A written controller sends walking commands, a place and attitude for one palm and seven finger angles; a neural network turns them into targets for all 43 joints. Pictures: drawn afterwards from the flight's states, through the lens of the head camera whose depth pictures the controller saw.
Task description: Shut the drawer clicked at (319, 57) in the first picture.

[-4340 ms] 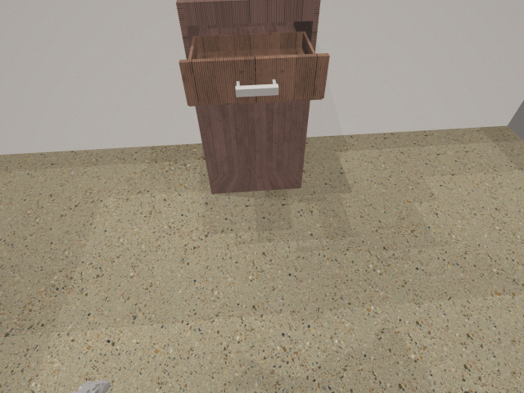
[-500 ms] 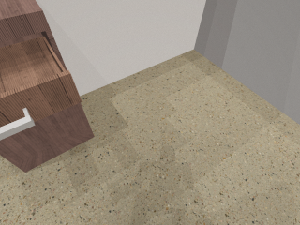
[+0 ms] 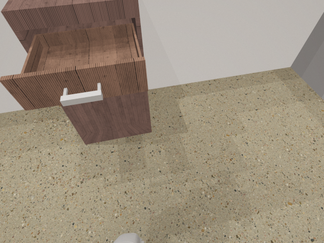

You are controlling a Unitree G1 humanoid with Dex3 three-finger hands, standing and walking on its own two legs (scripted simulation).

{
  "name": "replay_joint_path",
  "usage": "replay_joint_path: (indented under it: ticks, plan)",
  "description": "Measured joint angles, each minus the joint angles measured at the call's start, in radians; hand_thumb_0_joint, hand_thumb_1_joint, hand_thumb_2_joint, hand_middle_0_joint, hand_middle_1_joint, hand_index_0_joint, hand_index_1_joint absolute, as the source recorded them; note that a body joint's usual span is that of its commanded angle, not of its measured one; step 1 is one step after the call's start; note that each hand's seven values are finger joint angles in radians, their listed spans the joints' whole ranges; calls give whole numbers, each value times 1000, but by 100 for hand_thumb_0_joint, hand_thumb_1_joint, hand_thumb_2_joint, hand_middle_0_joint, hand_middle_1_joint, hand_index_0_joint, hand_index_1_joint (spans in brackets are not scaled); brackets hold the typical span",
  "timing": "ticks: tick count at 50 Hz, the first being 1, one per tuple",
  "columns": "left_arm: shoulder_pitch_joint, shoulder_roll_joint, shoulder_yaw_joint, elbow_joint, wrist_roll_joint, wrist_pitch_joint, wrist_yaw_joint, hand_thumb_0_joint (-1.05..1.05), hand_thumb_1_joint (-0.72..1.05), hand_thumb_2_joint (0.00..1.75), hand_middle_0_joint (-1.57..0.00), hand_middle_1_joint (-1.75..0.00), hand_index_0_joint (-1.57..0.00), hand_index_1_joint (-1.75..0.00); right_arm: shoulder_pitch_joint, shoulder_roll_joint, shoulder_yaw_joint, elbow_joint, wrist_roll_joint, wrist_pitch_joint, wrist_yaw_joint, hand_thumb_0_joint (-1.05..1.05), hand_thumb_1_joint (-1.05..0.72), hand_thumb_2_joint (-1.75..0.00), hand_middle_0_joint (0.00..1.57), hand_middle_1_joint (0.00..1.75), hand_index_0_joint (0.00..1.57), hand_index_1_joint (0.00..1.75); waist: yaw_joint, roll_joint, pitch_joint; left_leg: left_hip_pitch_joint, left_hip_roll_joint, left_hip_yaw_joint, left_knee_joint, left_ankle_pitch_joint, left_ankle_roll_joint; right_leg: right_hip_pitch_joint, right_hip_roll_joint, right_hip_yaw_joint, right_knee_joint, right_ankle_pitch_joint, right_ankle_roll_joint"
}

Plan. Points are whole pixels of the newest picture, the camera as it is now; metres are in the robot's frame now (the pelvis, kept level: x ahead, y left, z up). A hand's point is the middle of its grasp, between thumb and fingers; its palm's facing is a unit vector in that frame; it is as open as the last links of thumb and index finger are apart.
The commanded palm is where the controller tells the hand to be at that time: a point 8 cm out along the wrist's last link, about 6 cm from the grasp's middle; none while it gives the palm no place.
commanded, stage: turn to face it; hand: left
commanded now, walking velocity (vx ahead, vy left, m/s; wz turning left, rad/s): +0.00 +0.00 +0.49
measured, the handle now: (82, 93) +0.54 +0.32 +0.01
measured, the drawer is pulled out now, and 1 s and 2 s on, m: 0.30 0.30 0.30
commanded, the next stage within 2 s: take the last steps up to it in 0.50 s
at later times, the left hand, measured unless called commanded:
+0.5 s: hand out of the picture +0.06 +0.25 -0.15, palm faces +0.22 -0.94 -0.27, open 7.4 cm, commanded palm none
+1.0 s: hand out of the picture -0.09 +0.17 -0.16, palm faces +0.40 -0.89 -0.19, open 7.3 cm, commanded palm none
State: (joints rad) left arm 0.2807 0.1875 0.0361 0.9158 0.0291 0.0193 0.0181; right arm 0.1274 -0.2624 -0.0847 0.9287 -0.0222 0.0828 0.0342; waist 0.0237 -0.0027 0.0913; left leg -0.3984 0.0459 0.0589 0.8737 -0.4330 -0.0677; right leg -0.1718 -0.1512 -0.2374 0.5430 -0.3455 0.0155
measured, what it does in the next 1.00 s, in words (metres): steps on the spot, turning left: left foot, then right foot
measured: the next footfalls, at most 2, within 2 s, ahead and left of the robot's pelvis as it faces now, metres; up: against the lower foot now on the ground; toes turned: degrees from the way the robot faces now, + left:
left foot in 0.08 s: +0.03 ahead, +0.13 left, +0.00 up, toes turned +9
right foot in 0.56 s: +0.06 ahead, -0.08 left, +0.00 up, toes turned +10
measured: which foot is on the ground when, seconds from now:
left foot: up 0.00-0.06, down 0.08-0.58, up 0.60-1.00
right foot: down 0.00-0.08, up 0.10-0.54, down 0.56-1.00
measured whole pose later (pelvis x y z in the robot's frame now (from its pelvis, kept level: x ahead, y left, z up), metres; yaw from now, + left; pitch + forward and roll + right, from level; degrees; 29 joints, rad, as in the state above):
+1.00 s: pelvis +0.03 +0.03 +0.01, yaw +18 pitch -1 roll +0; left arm 0.43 0.16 0.04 1.10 0.03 -0.02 0.01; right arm 0.24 -0.19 -0.06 1.05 -0.03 0.01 0.02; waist 0.05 0.00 0.00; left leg -0.30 0.07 0.08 0.66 -0.37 -0.01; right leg -0.10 -0.04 -0.14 0.38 -0.26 -0.01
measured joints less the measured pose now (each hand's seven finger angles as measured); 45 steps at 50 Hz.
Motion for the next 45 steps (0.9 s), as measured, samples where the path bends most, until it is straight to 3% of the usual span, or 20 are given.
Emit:
replay_joint_path:
  ticks: [2,4,5,7,10,13,21,25,27,28,29,32,35,38,45]
  plan:
    - [12,16,8,7,1,6,0,1,90,89,-21,-30,-21,-30,-18,8,8,-11,2,-9,0,1,-91,-90,20,30,20,30,11,-11,6,48,-7,24,-100,13,12,-12,-17,-22,32,-18,15]
    - [31,35,17,14,-5,12,-1,1,90,89,-21,-30,-21,-30,-27,12,17,-29,1,-26,2,1,-91,-90,20,30,20,30,16,-18,1,118,-17,44,-252,115,39,-41,-36,-40,101,-50,34]
    - [30,50,23,21,-10,19,-3,1,90,89,-21,-30,-21,-30,-34,19,17,-35,0,-40,0,1,-91,-90,20,30,20,30,15,-33,4,114,-30,43,-256,111,72,-76,-46,-15,183,-83,45]
    - [16,75,32,36,-12,44,2,1,91,89,-21,-30,-21,-30,-41,36,28,-42,4,-57,-5,0,-91,-90,20,30,20,30,24,-55,16,106,-45,37,-227,83,107,-155,-23,81,377,-183,56]
    - [-7,89,39,49,-12,58,5,1,91,90,-20,-30,-20,-30,-29,51,41,-43,3,-66,-20,0,-91,-90,20,30,20,30,23,-52,10,131,-50,18,-272,99,114,-242,16,148,554,-167,66]
    - [-36,87,38,42,-14,52,-1,1,91,90,-20,-30,-20,-30,-11,59,48,-35,3,-66,-30,0,-90,-90,20,30,21,30,15,-39,5,163,-61,-6,-340,141,120,-286,34,184,592,-89,71]
    - [-104,53,23,15,-17,44,2,1,91,90,-20,-30,-20,-30,57,73,51,0,-1,-59,-33,0,-90,-90,21,30,21,30,-18,-9,-20,194,-92,-58,-420,194,122,-254,69,217,412,-61,72]
    - [-126,28,14,8,-21,37,5,1,91,90,-20,-30,-20,-30,90,71,44,21,-7,-51,-35,0,-90,-90,21,30,21,30,-41,11,-29,181,-99,-79,-401,190,109,-181,99,212,251,-72,56]
    - [-129,16,8,3,-23,26,6,1,91,90,-20,-30,-20,-30,106,67,40,33,-6,-48,-35,0,-90,-90,21,30,21,30,-47,20,-35,164,-102,-89,-373,180,98,-123,113,204,130,-11,49]
    - [-126,12,5,0,-23,17,6,1,91,90,-20,-30,-20,-30,115,65,38,39,-3,-47,-35,0,-90,-90,21,30,21,30,-47,20,-41,152,-107,-92,-352,170,90,-85,115,200,47,37,40]
    - [-127,0,3,4,-19,7,9,1,91,90,-20,-30,-20,-30,119,57,34,48,2,-46,-34,0,-90,-90,21,30,21,30,-47,42,-40,138,-97,-102,-320,156,82,-70,128,187,20,42,8]
    - [-113,-26,-13,5,-13,-8,7,1,91,90,-20,-30,-20,-30,130,44,19,66,4,-28,-36,0,-90,-90,20,30,21,30,-57,68,-44,57,-95,-107,-89,-25,63,-55,128,152,11,38,-49]
    - [-83,-41,-13,16,-14,-12,5,1,91,89,-21,-30,-20,-30,142,38,11,86,-5,-21,-28,0,-91,-90,20,30,20,30,-51,66,-57,-5,-68,-86,129,-1,52,-15,121,130,-49,64,-56]
    - [-41,-47,-10,39,-13,-26,2,1,91,89,-21,-30,-21,-30,158,36,7,102,-13,-30,-18,0,-91,-90,20,30,20,30,-45,57,-73,-24,-25,-70,201,72,45,19,118,112,-106,87,-56]
    - [75,-31,-1,114,-2,-50,-5,1,92,89,-21,-30,-20,-30,154,48,7,129,-16,-43,-10,1,-91,-90,20,30,20,30,-3,27,-94,28,39,-26,7,73,42,64,116,94,-181,107,-50]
